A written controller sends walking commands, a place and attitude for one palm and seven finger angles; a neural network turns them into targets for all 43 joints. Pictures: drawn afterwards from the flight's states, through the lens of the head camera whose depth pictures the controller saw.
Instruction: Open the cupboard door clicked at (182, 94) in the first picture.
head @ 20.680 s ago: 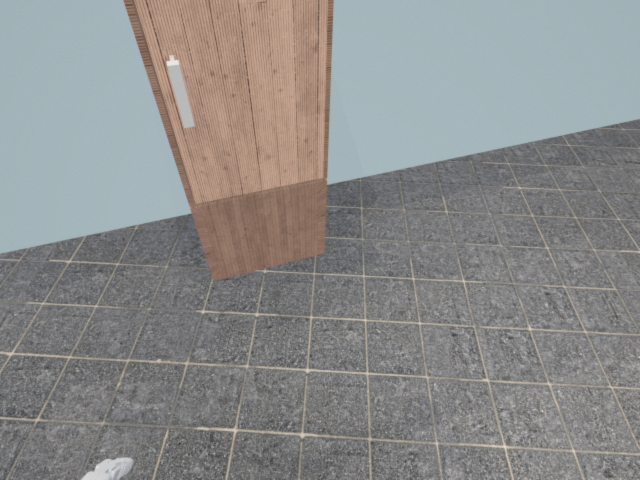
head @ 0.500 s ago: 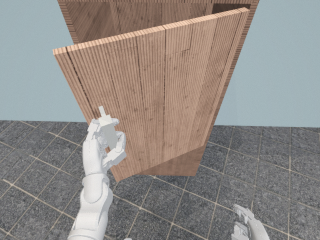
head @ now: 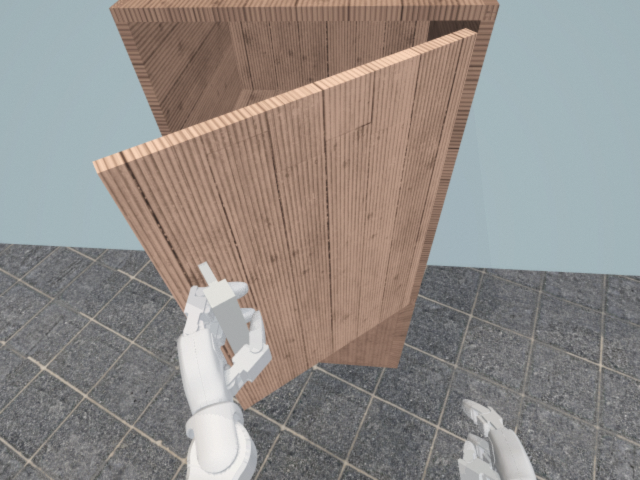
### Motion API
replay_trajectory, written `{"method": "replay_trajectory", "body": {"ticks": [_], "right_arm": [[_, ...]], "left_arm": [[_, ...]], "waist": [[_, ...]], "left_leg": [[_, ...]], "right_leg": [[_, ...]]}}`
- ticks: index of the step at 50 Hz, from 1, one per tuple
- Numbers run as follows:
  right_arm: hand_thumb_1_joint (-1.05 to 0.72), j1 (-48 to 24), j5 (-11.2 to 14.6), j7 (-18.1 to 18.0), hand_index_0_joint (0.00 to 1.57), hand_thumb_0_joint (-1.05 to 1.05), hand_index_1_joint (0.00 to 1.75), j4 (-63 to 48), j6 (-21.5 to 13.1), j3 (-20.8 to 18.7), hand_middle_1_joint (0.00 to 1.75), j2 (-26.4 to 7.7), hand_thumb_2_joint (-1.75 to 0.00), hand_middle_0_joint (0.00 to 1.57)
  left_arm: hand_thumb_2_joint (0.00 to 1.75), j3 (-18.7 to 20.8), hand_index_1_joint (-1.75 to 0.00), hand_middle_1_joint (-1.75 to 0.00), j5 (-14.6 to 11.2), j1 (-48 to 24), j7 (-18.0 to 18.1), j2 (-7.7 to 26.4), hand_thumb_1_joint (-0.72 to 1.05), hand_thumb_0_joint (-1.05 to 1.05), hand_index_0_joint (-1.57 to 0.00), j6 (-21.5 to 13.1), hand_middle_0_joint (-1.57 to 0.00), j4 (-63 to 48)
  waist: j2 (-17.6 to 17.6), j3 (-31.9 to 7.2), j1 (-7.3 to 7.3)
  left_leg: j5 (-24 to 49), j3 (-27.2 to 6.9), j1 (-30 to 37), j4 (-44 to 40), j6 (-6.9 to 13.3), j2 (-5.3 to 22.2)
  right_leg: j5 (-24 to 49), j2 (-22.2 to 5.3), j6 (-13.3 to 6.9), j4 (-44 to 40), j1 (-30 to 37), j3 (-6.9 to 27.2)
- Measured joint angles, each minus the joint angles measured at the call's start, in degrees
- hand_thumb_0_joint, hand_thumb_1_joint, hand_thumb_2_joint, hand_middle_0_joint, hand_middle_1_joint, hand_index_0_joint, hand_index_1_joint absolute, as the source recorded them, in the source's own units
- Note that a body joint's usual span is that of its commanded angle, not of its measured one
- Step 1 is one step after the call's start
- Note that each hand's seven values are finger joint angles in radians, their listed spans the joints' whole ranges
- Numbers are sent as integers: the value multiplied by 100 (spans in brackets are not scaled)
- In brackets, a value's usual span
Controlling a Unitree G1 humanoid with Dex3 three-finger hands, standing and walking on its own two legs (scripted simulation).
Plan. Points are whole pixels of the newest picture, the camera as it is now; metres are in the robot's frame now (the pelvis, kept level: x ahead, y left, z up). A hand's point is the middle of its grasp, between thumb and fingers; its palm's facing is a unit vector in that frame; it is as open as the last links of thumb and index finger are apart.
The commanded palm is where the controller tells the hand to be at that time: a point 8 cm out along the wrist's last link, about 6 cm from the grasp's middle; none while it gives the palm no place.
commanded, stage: open thumb and fingers to let go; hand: left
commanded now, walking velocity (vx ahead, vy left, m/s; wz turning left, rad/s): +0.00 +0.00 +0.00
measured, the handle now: (227, 314) +0.30 +0.13 +0.06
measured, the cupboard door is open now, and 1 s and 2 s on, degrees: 38 41 38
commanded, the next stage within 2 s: slide the hand sideways off the handle in 0.68 s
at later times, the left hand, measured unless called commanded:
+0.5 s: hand (251, 348) +0.25 +0.10 +0.07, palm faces +0.35 -0.94 +0.00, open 13.9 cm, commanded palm +0.21 +0.14 +0.07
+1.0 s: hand (237, 387) +0.21 +0.10 +0.07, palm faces -0.19 -0.98 -0.01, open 16.1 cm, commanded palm +0.20 +0.15 +0.07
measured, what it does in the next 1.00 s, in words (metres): shifts its weight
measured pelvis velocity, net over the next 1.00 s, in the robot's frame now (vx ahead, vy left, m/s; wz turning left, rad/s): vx -0.03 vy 0.07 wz -0.07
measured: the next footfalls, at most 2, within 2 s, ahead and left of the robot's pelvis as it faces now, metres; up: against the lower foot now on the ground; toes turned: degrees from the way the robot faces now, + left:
none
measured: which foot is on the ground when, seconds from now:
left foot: down 0.00-1.00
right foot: down 0.00-1.00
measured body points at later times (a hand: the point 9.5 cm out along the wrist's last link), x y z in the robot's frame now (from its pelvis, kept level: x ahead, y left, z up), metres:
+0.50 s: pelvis -0.01 +0.02 +0.00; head +0.00 -0.01 +0.45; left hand +0.23 +0.14 +0.07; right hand +0.15 -0.21 -0.10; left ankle +0.01 +0.18 -0.70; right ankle -0.01 -0.06 -0.70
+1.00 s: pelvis -0.03 +0.07 -0.01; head +0.00 +0.06 +0.44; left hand +0.22 +0.16 +0.07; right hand +0.14 -0.16 -0.09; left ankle +0.01 +0.18 -0.70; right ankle -0.01 -0.06 -0.70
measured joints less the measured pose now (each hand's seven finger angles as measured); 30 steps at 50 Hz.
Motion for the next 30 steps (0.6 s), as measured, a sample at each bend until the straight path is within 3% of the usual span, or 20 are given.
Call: {"method": "replay_trajectory", "body": {"ticks": [7, 20, 30], "right_arm": [[-90, 80, 25, -63, 20, 1, 30, 36, -26, -57, 30, -58, -90, 20], [-90, 80, 21, -141, 20, 1, 30, 42, -68, -81, 30, -1, -90, 20], [-90, 3, 4, -114, 20, 1, 30, -16, -157, -15, 30, 67, -90, 20]], "left_arm": [[69, 137, -130, -129, -68, 97, -95, -33, 40, 2, -34, -117, -35, -24], [39, 172, -120, -119, -90, -36, -41, -39, -30, 0, -30, -170, -31, 111], [31, -121, -86, -86, 91, -206, 133, 29, -47, -1, -26, -75, -26, 169]], "waist": [[19, -11, 46], [7, -77, -8], [3, -33, -34]], "left_leg": [[10, -190, -29, -22, 72, -136], [-60, -258, -110, 116, 39, -202], [-99, -220, -180, 303, 4, -230]], "right_leg": [[19, 41, -26, 60, -127, 137], [73, 81, 39, 163, -258, 283], [142, 49, 166, 188, -265, 337]]}}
